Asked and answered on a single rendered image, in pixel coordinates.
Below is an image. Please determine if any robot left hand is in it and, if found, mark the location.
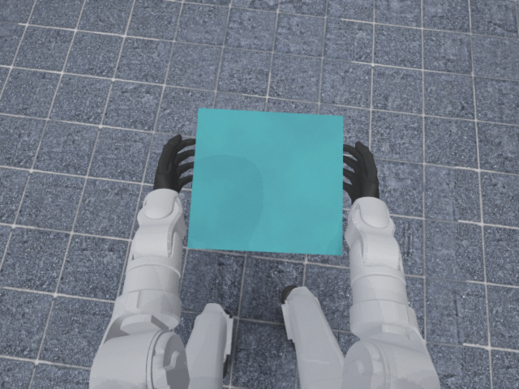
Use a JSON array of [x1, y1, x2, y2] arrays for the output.
[[153, 134, 196, 193]]

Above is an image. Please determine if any left robot forearm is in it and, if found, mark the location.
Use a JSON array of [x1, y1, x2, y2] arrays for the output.
[[89, 189, 187, 389]]

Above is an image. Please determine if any robot right shin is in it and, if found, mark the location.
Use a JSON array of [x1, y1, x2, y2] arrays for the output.
[[286, 287, 320, 304]]

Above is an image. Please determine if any carton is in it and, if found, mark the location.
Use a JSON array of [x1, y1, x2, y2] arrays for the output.
[[187, 108, 343, 255]]

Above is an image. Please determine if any robot left upper arm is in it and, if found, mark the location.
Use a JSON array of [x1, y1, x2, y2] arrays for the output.
[[90, 329, 190, 389]]

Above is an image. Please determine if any robot right foot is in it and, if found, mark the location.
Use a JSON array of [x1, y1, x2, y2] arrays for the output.
[[281, 285, 297, 351]]

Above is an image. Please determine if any right robot forearm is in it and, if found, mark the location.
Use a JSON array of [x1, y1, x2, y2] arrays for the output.
[[345, 197, 438, 376]]

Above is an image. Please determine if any robot right hand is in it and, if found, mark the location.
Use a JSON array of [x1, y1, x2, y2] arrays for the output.
[[343, 141, 380, 205]]

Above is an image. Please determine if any robot right upper arm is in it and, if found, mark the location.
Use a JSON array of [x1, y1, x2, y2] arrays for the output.
[[341, 339, 440, 389]]

